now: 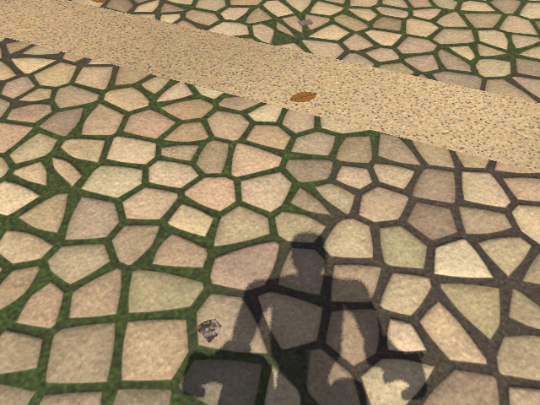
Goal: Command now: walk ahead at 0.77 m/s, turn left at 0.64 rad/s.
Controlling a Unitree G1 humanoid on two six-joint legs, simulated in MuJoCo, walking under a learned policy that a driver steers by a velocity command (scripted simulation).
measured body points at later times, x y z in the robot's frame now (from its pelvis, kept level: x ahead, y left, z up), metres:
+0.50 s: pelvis +0.34 +0.15 -0.01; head +0.34 +0.16 +0.44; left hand +0.45 +0.42 -0.13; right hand +0.36 -0.11 -0.14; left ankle +0.28 +0.22 -0.75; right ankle +0.40 -0.04 -0.63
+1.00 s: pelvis +0.76 +0.13 -0.01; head +0.76 +0.11 +0.44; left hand +0.83 +0.36 -0.14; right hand +0.96 -0.15 -0.03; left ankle +0.97 +0.29 -0.67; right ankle +0.71 +0.10 -0.75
